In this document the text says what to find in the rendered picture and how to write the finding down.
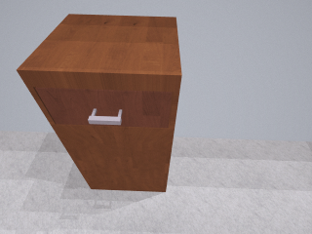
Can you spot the drawer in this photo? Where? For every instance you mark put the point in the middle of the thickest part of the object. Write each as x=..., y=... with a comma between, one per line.
x=144, y=109

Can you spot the cabinet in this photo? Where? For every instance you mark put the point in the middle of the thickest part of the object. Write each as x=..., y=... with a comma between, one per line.
x=111, y=52

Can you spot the handle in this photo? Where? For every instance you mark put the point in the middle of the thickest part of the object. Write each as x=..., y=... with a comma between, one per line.
x=105, y=120

